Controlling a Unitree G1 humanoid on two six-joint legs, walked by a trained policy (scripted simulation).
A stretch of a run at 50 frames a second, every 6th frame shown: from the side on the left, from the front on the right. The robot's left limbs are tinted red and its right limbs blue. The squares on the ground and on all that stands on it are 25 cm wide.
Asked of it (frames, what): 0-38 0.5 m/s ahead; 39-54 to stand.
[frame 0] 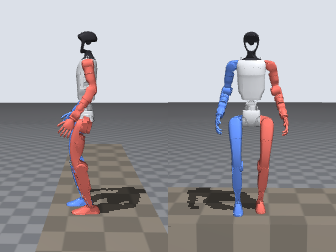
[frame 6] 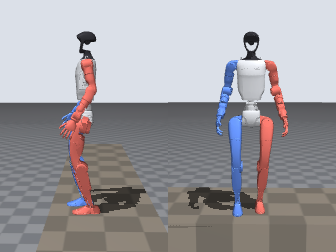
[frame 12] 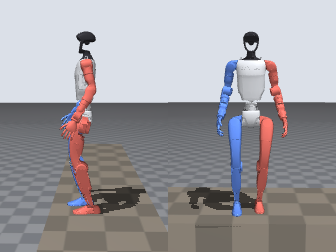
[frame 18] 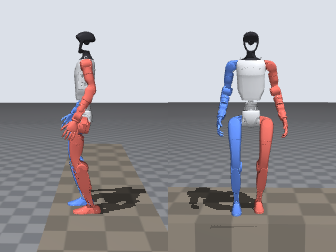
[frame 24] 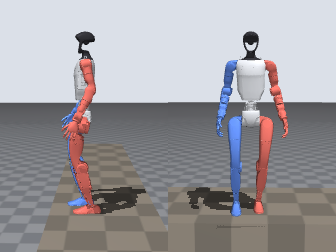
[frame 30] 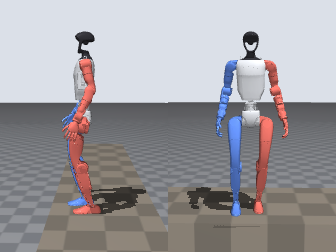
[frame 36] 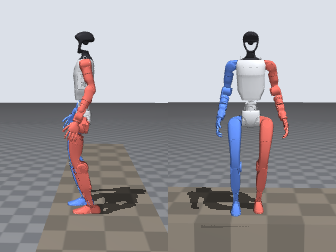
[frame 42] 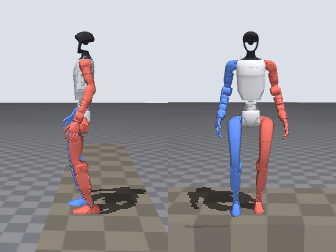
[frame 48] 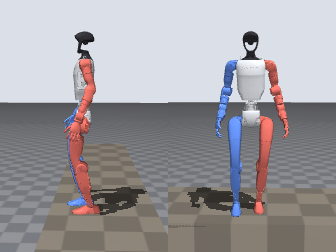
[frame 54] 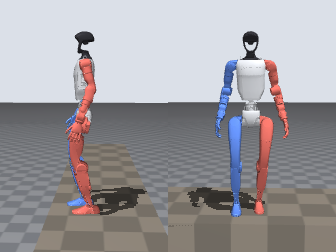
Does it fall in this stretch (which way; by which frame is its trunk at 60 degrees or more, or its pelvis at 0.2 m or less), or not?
no
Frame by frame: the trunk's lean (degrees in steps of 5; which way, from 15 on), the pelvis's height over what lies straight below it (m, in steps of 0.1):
0: 0, 0.8
6: 0, 0.8
12: 0, 0.8
18: 0, 0.8
24: 0, 0.8
30: 0, 0.8
36: 0, 0.8
42: 0, 0.8
48: 0, 0.8
54: 0, 0.8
